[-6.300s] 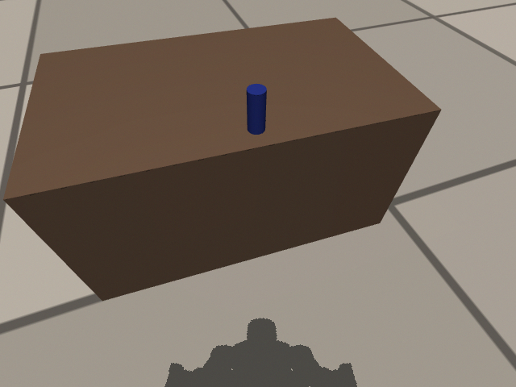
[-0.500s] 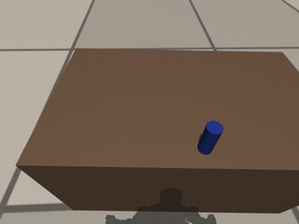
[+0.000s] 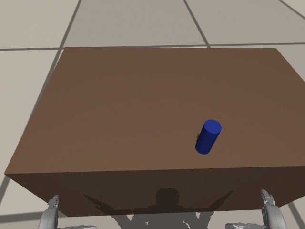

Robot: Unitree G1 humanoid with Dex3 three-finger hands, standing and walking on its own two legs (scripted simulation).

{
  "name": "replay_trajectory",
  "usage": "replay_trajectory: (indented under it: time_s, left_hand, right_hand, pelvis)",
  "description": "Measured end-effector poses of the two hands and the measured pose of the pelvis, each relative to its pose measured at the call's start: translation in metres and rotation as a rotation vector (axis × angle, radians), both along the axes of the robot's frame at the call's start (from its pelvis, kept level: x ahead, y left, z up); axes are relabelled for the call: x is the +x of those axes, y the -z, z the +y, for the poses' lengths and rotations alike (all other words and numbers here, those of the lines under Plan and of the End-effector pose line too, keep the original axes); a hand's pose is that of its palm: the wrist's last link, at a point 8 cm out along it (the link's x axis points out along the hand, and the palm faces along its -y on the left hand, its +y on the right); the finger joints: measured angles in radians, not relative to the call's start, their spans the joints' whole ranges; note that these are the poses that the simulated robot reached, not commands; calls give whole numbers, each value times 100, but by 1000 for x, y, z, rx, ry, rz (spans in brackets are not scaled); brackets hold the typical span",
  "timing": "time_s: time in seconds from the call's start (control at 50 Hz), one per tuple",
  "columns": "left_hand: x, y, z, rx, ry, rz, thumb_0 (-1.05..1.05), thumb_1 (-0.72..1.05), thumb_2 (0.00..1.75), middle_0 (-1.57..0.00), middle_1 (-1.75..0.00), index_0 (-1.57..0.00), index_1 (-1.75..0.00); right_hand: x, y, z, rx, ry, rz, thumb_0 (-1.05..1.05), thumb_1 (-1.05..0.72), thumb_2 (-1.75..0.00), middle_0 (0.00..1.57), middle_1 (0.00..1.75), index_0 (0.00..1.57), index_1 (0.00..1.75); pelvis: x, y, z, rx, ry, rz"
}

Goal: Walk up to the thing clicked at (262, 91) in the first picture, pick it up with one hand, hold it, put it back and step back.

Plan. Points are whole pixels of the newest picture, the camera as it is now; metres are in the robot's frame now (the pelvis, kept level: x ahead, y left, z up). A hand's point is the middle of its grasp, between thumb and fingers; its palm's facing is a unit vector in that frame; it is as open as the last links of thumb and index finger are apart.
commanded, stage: rise first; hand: right
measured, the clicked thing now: (207, 137) +0.41 -0.18 -0.06
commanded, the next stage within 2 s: go down in 1.00 s
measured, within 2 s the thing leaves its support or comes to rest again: neither
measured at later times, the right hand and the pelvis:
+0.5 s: hand (260, 211) +0.17 -0.25 -0.02, palm faces +0.26 +0.90 -0.35, open 17.6 cm; pelvis +0.00 +0.00 +0.00, yaw +0 degrees
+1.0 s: hand (269, 212) +0.16 -0.25 +0.02, palm faces +0.27 +0.89 -0.36, open 17.6 cm; pelvis -0.02 +0.00 +0.00, yaw -1 degrees
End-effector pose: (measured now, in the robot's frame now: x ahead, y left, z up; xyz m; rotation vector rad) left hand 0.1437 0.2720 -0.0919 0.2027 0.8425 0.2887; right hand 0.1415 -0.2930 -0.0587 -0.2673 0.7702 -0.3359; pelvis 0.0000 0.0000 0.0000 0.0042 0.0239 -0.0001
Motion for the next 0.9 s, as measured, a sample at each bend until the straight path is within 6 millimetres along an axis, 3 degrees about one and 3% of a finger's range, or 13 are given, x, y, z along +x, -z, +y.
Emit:
replay_trajectory:
  time_s: [0.14,0.3,0.58,0.9]
  left_hand:
    - [9,-6,-14,-17,38,-60,0,-37,9,-6,-6,-6,-6]
    - [10,-10,-22,-36,61,-83,0,-48,6,-6,-6,-6,-6]
    - [-3,-10,-18,-27,60,-85,-1,-52,5,-6,-5,-6,-6]
    - [-10,-11,-16,-31,55,-113,-1,-53,7,-6,-5,-5,-6]
  right_hand:
    - [7,-23,3,-23,-15,-110,0,37,-9,5,6,6,6]
    - [7,-46,2,-41,-22,-210,0,51,-6,5,6,6,6]
    - [-3,-76,3,-77,-64,-336,-1,57,-5,5,6,6,6]
    - [-10,-97,4,-107,-95,-434,-1,58,-4,5,6,6,6]
  pelvis:
    - [3,0,0,-2,6,-26]
    - [4,-1,0,-3,7,-52]
    - [-7,-1,-1,-4,11,-80]
    - [-15,-1,-1,-5,13,-92]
